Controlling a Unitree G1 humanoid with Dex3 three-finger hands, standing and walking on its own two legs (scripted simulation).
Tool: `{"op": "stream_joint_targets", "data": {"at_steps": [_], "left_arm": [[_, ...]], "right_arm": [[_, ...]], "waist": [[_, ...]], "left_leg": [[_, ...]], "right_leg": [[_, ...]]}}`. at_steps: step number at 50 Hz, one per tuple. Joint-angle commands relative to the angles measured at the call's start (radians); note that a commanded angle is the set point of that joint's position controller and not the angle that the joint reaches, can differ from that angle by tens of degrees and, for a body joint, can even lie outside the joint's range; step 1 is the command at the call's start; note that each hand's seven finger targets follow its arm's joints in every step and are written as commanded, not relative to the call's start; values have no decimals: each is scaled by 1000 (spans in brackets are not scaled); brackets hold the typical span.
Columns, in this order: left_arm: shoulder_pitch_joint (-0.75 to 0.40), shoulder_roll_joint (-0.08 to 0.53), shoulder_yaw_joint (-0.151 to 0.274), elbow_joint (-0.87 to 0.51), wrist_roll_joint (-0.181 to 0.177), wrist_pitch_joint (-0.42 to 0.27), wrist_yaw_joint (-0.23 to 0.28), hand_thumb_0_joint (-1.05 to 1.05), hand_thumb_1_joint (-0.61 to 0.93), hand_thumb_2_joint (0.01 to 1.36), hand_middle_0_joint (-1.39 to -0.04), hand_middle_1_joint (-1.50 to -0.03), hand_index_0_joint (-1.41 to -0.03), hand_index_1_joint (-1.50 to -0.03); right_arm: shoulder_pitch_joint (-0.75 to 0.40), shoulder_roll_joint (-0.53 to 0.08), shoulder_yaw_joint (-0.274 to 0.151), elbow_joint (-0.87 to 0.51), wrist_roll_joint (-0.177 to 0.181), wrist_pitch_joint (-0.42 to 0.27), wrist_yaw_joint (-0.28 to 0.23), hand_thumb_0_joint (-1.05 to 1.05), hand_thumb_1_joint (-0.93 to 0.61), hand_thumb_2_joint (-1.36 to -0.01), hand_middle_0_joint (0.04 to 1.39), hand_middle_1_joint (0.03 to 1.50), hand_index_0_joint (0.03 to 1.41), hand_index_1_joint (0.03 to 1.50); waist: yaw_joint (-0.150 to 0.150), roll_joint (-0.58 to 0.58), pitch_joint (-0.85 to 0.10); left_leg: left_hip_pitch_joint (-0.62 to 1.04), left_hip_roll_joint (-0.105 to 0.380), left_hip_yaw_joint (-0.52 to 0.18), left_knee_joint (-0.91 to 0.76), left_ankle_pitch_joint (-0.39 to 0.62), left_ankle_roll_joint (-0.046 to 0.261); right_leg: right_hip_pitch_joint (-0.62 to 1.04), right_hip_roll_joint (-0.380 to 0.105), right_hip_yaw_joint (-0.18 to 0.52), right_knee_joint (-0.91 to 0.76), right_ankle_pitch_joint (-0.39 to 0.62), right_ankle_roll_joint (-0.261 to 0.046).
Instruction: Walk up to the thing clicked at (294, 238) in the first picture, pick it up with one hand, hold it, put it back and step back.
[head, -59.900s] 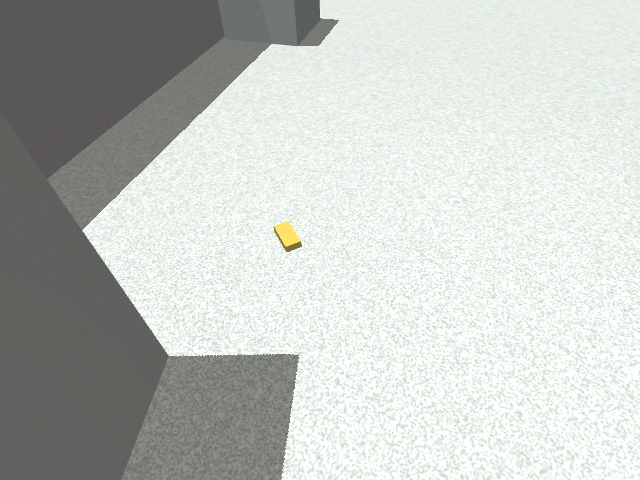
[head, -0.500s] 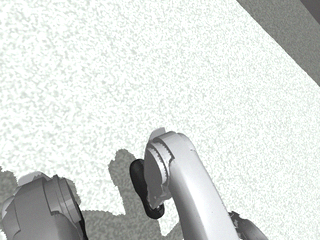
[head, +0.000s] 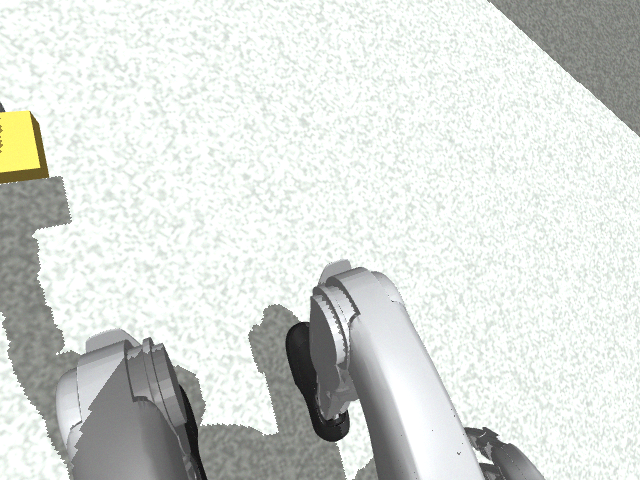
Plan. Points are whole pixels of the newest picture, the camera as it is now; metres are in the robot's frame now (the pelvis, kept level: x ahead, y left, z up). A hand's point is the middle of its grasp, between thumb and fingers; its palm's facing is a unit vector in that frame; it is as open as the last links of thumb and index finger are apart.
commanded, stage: lift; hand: left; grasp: from above
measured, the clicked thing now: out of the picture +0.53 +0.30 -0.19
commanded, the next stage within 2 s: hold in 1.50 s
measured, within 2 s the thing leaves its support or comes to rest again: neither
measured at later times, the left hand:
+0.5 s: hand out of the picture +0.44 +0.31 -0.01, palm faces -0.47 -0.08 -0.88, open 9.7 cm
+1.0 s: hand out of the picture +0.36 +0.28 +0.20, palm faces -0.46 -0.11 -0.88, open 9.7 cm
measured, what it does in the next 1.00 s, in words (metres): rises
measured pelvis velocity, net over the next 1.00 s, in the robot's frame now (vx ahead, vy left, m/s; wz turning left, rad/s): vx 0.02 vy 0.00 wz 0.15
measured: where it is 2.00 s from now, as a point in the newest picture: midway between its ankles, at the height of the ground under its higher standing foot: (256, 434)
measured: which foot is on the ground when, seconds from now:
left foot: down 0.00-1.00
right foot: down 0.00-1.00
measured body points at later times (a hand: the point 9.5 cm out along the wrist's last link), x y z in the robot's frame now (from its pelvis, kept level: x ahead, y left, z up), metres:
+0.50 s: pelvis +0.00 +0.00 +0.09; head +0.20 +0.07 +0.49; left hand +0.46 +0.31 +0.05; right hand +0.12 -0.26 -0.02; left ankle +0.08 +0.12 -0.31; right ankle +0.12 -0.12 -0.31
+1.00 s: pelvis +0.02 +0.00 +0.28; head +0.13 +0.02 +0.72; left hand +0.38 +0.28 +0.25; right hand +0.15 -0.25 +0.16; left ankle +0.08 +0.12 -0.31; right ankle +0.12 -0.12 -0.31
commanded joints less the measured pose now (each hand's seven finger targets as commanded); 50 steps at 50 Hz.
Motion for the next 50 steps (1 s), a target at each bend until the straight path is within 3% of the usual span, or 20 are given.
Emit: {"op": "stream_joint_targets", "data": {"at_steps": [1,5,9,12,18,24,29,31,34,36,39,40,41,45,49,50], "left_arm": [[-320,256,73,-279,-41,-35,-22,0,856,439,-1093,-524,-1149,-465],[-284,253,96,-374,-64,-78,-35,0,843,494,-1074,-559,-1126,-504],[-220,219,99,-389,-90,-99,-31,0,814,518,-1043,-582,-1094,-528],[-203,159,76,-423,-101,-109,-26,0,822,574,-1059,-595,-1100,-551],[-124,81,56,-452,-128,-94,6,0,764,565,-1000,-618,-1046,-569],[-83,18,36,-516,-153,-46,46,0,684,535,-937,-617,-984,-567],[14,-16,26,-503,-153,-1,66,0,613,496,-901,-578,-945,-531],[49,-57,6,-518,-164,16,63,0,596,482,-879,-592,-929,-539],[155,-82,3,-523,-168,41,66,0,573,486,-867,-590,-915,-539],[215,-77,11,-536,-175,53,67,0,569,494,-871,-592,-916,-543],[196,-122,-14,-575,-170,52,72,0,570,488,-874,-590,-919,-542],[191,-108,-4,-595,-167,48,77,0,565,479,-867,-587,-914,-537],[251,-115,-1,-546,-171,49,81,0,548,474,-849,-598,-899,-545],[308,-175,-28,-522,-171,38,102,0,553,447,-851,-593,-905,-537],[358,-232,-61,-493,-158,40,134,0,587,476,-877,-618,-932,-561],[350,-218,-56,-493,-156,41,142,0,591,490,-878,-624,-932,-568]], "right_arm": [[236,-283,-128,0,4,30,-32,0,-901,-903,199,300,199,300],[224,-265,-147,-3,15,43,-44,0,-889,-899,200,300,199,300],[204,-249,-168,10,31,52,-55,0,-889,-899,200,300,199,300],[187,-236,-188,19,40,53,-58,0,-887,-898,200,300,199,300],[163,-196,-222,35,68,44,-68,0,-884,-897,200,300,200,300],[134,-164,-246,56,97,26,-84,0,-889,-898,200,300,200,300],[110,-138,-258,66,113,10,-100,0,-894,-898,200,300,200,300],[96,-127,-257,68,120,0,-106,0,-897,-899,200,300,200,300],[85,-111,-262,73,129,-11,-118,0,-898,-898,200,300,200,300],[70,-101,-262,73,135,-19,-128,0,-899,-899,200,300,200,300],[73,-81,-258,90,139,-40,-140,0,-902,-900,200,300,200,300],[80,-80,-261,95,141,-49,-145,0,-901,-900,200,300,200,300],[70,-77,-259,98,142,-56,-148,0,-902,-900,200,300,200,300],[65,-69,-262,113,145,-87,-155,0,-903,-900,200,300,200,300],[74,-61,-268,124,151,-115,-155,0,-905,-901,200,300,200,300],[71,-65,-276,132,150,-120,-155,0,-905,-901,200,300,200,300]], "waist": [[4,435,-844],[36,465,-897],[59,432,-871],[68,444,-892],[106,377,-891],[130,327,-926],[159,252,-873],[161,232,-853],[186,194,-841],[200,166,-792],[187,159,-753],[190,157,-764],[201,140,-719],[211,125,-614],[214,103,-569],[221,103,-570]], "left_leg": [[629,1,83,-253,242,-10],[707,-4,86,-296,256,-12],[729,-8,82,-360,201,-6],[812,-2,64,-417,183,-4],[837,3,63,-551,71,8],[953,11,59,-665,99,14],[1013,9,78,-770,65,15],[1044,8,75,-825,43,16],[1123,8,90,-892,89,12],[1150,7,92,-948,66,13],[1215,7,103,-1007,81,12],[1245,5,110,-1021,101,12],[1257,6,106,-1049,104,10],[1332,10,93,-1169,58,8],[1411,4,109,-1241,109,3],[1435,4,116,-1255,125,3]], "right_leg": [[442,32,-25,-245,196,-101],[435,26,-14,-268,194,-101],[413,22,-5,-299,153,-100],[386,19,1,-317,140,-95],[478,16,25,-380,116,-80],[606,14,37,-468,161,-60],[743,18,50,-593,132,-55],[805,21,55,-642,120,-53],[909,23,64,-725,142,-52],[968,26,73,-788,120,-51],[1040,27,88,-863,131,-52],[1075,27,97,-893,143,-52],[1093,26,98,-913,140,-51],[1180,29,111,-1024,108,-47],[1268,30,130,-1130,125,-50],[1292,30,133,-1155,135,-48]]}}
